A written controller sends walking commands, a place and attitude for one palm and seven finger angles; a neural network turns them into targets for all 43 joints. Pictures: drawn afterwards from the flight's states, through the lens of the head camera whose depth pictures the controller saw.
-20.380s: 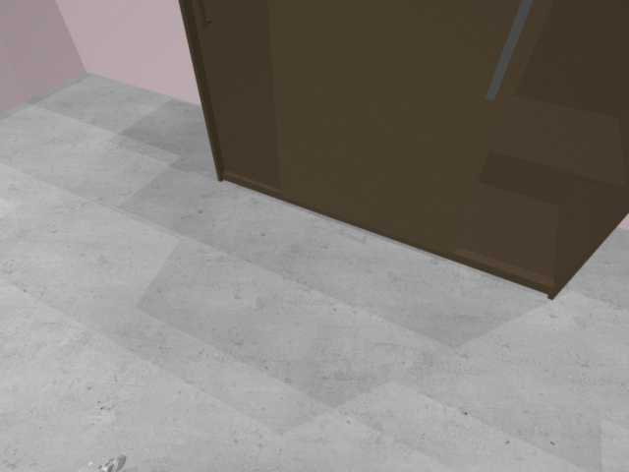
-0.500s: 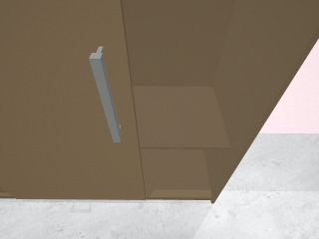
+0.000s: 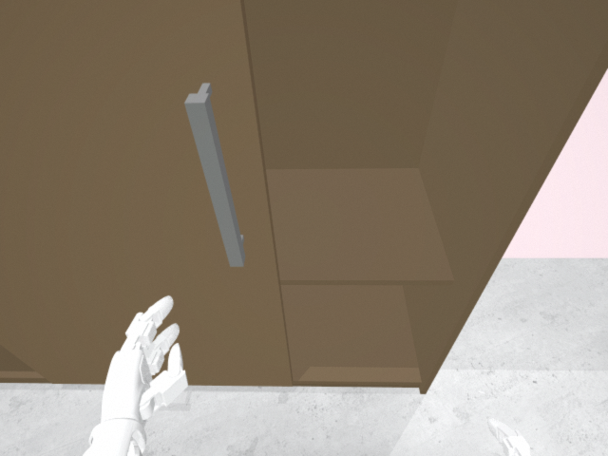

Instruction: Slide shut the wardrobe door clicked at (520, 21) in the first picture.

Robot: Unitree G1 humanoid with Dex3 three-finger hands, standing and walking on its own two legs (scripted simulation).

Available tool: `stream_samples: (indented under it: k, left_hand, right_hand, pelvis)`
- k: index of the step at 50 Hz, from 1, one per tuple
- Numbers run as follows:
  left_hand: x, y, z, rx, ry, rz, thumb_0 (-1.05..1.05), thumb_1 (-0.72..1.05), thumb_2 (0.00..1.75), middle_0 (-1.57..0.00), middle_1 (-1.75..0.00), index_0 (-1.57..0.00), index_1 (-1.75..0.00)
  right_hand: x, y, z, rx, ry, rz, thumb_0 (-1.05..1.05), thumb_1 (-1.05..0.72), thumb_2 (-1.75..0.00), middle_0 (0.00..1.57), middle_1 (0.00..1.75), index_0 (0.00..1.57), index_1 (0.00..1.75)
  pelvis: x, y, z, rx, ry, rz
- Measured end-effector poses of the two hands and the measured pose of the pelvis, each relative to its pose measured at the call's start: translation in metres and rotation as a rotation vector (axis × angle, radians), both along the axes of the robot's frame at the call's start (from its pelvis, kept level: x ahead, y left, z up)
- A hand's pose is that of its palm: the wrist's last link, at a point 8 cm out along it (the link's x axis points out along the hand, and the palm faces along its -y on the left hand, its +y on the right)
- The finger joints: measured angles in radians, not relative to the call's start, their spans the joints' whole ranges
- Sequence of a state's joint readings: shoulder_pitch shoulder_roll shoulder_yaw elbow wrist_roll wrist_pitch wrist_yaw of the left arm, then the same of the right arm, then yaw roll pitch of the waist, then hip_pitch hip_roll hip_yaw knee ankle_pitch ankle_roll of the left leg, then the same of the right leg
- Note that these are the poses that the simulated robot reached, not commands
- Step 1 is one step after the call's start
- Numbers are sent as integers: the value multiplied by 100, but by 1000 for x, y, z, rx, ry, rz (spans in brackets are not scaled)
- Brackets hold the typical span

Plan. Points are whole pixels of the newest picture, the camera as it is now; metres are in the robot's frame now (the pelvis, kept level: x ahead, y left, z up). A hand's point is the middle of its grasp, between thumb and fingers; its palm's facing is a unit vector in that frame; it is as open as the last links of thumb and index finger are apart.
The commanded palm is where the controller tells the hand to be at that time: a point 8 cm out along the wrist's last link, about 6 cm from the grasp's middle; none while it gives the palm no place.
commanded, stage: raise the hand with hooked fingers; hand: left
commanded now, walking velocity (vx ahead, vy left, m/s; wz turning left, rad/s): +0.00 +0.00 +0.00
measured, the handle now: (223, 187) +0.46 +0.13 +0.13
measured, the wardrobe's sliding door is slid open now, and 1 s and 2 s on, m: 0.41 0.41 0.41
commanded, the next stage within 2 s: move the hooked fingers beside the handle in 1.86 s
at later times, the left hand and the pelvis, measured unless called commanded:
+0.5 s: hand (168, 384) +0.21 +0.17 +0.04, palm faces -0.12 -0.99 -0.09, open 10.5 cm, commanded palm +0.17 +0.25 +0.05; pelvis -0.02 -0.01 -0.04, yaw +2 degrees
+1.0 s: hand (89, 324) +0.24 +0.25 +0.12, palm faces +0.08 -0.99 -0.09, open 13.3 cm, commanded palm +0.21 +0.29 +0.12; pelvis +0.00 -0.01 +0.00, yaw +1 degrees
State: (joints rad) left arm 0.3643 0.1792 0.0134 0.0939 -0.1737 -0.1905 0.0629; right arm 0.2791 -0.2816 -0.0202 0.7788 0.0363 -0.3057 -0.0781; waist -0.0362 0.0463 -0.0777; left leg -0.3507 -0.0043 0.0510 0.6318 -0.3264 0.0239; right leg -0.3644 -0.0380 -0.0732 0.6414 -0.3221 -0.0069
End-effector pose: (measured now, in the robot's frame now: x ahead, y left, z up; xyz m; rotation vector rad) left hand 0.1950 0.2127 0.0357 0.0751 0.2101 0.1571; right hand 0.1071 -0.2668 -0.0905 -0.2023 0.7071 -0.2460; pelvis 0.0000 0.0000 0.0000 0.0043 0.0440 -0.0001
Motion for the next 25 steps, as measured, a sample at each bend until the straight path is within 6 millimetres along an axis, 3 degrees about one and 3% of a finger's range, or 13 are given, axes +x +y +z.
stream_samples:
  k: [2, 5, 10, 13, 16, 20, 25]
  left_hand:
    - [15, -15, 10, -67, -165, -86, 3, 80, 84, -21, -39, -21, -39]
    - [9, -26, -4, -127, -253, -193, 2, 73, 81, -21, -43, -21, -43]
    - [-41, -7, -53, -114, -40, -151, 1, 60, 77, -23, -50, -23, -50]
    - [-69, 18, -50, -57, -17, -31, 1, 52, 74, -24, -55, -24, -55]
    - [-76, 35, -22, 9, -161, 36, 2, 45, 71, -24, -59, -24, -59]
    - [-49, 29, 12, 36, -354, -75, 1, 36, 67, -24, -65, -24, -65]
    - [-1, 14, 10, 4, -195, -291, 1, 24, 62, -25, -72, -25, -72]
  right_hand:
    - [28, -4, 16, -23, -111, 30, 2, -92, -90, 20, 30, 20, 30]
    - [62, -5, 38, -51, -225, 87, 2, -92, -90, 20, 30, 20, 30]
    - [104, 6, 54, -73, -297, 174, 2, -91, -90, 19, 30, 20, 30]
    - [118, 21, 48, -63, -300, 229, 1, -91, -90, 19, 30, 20, 30]
    - [120, 40, 30, -33, -272, 285, 1, -91, -90, 19, 30, 20, 30]
    - [104, 63, 0, 35, -203, 325, 1, -91, -90, 20, 30, 20, 30]
    - [64, 68, -19, 119, -99, 229, 2, -90, -90, 20, 30, 20, 30]
  pelvis:
    - [-3, -2, -8, 5, 34, -13]
    - [-4, -6, -19, 10, 64, -25]
    - [-4, -11, -33, 1, 79, -13]
    - [-4, -13, -38, -16, 88, 8]
    - [-6, -13, -42, -36, 95, 33]
    - [-14, -11, -46, -55, 93, 55]
    - [-16, -10, -37, -42, 96, 34]
